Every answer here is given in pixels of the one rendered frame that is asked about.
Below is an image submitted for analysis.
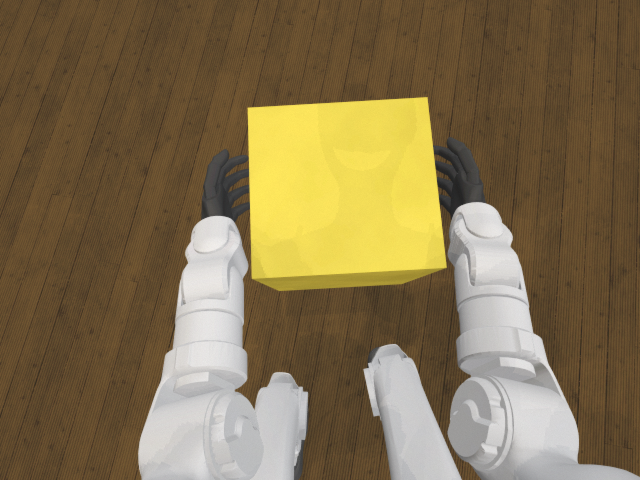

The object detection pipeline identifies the right robot forearm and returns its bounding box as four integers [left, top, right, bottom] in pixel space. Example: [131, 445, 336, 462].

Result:
[448, 202, 579, 451]

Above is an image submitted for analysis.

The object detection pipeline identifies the robot left hand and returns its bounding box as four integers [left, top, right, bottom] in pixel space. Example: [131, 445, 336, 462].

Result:
[201, 149, 250, 223]

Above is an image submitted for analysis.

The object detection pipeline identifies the left robot upper arm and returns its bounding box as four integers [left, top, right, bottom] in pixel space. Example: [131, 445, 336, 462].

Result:
[139, 389, 264, 480]

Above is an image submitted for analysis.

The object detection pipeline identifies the right robot foot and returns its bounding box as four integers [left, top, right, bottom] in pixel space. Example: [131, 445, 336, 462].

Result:
[367, 347, 380, 368]

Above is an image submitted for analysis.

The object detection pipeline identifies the left robot forearm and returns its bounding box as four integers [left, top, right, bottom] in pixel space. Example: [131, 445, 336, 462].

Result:
[138, 216, 248, 474]

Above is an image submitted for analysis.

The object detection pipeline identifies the right robot upper arm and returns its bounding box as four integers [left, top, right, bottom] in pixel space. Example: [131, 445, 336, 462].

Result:
[447, 374, 640, 480]

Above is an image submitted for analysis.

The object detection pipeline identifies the carton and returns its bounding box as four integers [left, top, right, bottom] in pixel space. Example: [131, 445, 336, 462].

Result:
[248, 97, 447, 291]

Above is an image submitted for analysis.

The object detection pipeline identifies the robot right hand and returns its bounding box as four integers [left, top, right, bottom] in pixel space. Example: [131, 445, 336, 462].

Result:
[433, 137, 486, 220]

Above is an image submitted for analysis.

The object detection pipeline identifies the right robot thigh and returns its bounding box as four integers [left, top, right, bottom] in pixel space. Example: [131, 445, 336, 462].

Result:
[363, 354, 462, 480]

